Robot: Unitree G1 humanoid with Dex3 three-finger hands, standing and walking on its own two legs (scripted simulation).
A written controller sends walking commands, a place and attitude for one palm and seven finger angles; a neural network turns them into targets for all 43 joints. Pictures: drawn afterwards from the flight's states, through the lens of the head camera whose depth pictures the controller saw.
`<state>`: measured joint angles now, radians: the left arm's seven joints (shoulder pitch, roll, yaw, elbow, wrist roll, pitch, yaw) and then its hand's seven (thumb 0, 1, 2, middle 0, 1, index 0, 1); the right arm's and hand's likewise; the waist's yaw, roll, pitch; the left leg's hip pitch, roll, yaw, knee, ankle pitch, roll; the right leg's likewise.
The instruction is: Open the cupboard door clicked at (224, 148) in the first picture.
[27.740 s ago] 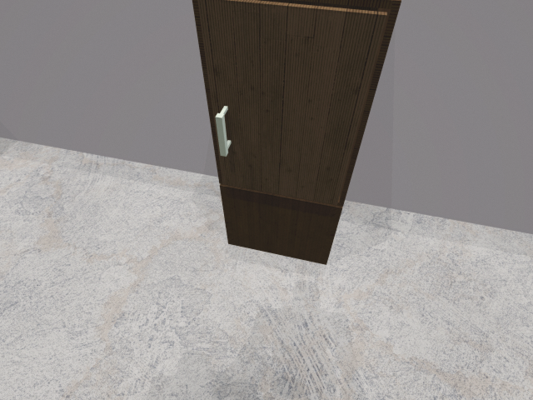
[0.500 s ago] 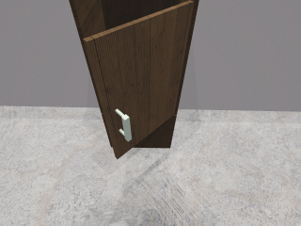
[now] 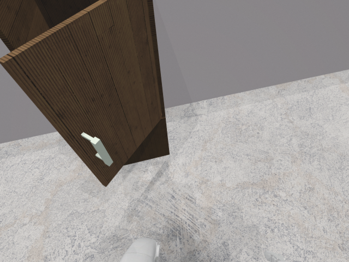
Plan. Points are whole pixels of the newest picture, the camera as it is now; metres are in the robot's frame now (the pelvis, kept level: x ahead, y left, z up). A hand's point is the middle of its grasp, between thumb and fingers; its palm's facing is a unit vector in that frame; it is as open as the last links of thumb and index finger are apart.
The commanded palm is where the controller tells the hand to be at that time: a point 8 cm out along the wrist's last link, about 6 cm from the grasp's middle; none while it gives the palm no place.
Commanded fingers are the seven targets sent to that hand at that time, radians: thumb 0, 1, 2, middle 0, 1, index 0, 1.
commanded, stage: walk to a spot facing it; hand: left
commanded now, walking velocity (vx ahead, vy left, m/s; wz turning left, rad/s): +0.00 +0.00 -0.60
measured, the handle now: (97, 149) +0.41 +0.29 -0.09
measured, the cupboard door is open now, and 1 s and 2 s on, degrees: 45 45 45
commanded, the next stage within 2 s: none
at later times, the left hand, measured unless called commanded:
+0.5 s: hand (109, 226) +0.21 +0.21 -0.16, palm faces -0.28 -0.93 -0.23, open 7.3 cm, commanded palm none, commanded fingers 0.00 0.90 0.90 -0.20 -0.30 -0.20 -0.30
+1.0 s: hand (157, 218) +0.24 +0.08 -0.16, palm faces -0.54 -0.81 -0.21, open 7.3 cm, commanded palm none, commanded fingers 0.00 0.90 0.90 -0.20 -0.30 -0.20 -0.30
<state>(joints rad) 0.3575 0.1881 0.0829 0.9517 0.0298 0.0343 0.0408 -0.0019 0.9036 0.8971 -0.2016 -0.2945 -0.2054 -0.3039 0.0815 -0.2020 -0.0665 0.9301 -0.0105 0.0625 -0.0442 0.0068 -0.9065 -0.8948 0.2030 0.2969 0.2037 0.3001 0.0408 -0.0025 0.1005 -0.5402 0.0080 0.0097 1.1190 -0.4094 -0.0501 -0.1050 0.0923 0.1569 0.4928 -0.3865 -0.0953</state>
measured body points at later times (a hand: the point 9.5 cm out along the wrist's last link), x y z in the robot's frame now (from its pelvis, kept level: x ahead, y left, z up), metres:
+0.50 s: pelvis +0.05 +0.04 +0.00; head +0.12 +0.04 +0.45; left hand +0.22 +0.26 -0.14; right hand +0.02 -0.22 -0.13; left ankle +0.06 +0.14 -0.74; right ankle +0.00 -0.11 -0.67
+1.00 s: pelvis +0.05 -0.02 +0.00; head +0.09 -0.05 +0.45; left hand +0.27 +0.13 -0.14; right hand -0.02 -0.26 -0.15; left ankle +0.13 +0.10 -0.70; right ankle +0.01 -0.10 -0.74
